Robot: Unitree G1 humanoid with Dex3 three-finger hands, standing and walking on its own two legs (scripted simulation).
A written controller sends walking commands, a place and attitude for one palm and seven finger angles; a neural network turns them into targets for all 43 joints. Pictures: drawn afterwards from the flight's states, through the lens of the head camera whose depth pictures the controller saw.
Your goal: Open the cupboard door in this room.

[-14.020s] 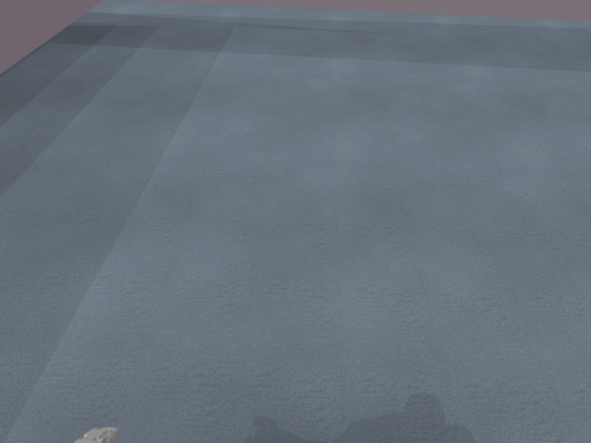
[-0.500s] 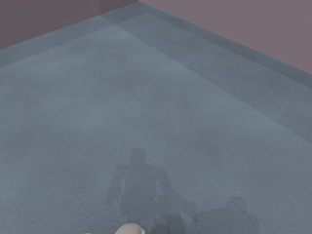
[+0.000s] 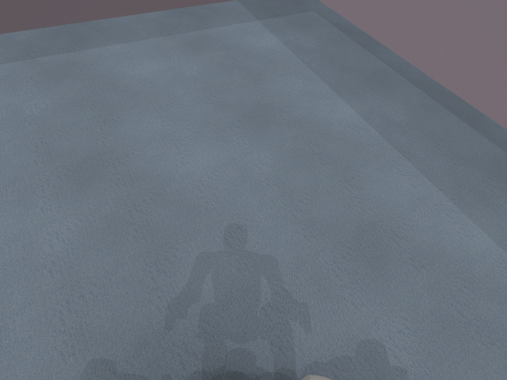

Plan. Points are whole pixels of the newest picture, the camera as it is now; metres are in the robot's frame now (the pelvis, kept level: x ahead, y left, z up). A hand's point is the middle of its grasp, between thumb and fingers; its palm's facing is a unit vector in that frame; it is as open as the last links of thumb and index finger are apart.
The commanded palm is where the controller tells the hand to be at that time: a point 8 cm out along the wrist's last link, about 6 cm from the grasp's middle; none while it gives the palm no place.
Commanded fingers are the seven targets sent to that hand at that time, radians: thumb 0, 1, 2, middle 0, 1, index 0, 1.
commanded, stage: turn or walk to find it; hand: left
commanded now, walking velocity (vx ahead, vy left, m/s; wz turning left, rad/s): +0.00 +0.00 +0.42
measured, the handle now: out of the picture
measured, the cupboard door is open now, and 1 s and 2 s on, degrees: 0 0 0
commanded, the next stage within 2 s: none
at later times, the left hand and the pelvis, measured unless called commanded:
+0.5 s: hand out of the picture -0.01 +0.16 -0.16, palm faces +0.25 -0.93 -0.25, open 7.3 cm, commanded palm none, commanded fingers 0.00 0.90 0.90 -0.20 -0.30 -0.20 -0.30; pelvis -0.01 -0.04 +0.00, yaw +14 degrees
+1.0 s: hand out of the picture -0.01 +0.19 -0.16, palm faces +0.44 -0.86 -0.28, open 7.4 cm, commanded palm none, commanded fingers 0.00 0.90 0.90 -0.20 -0.30 -0.20 -0.30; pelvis -0.01 -0.04 -0.01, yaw +26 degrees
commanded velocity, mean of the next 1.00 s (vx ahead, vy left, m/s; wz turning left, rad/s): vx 0.00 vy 0.00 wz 0.42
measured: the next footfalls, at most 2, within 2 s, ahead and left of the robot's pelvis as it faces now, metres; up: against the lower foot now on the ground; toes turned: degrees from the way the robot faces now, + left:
right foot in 0.16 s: +0.03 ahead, -0.14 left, +0.00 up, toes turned +0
left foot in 0.60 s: -0.04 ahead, +0.10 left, +0.00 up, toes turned +22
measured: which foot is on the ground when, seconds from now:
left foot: down 0.00-0.16, up 0.18-0.58, down 0.60-1.00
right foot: up 0.00-0.14, down 0.16-0.62, up 0.64-1.00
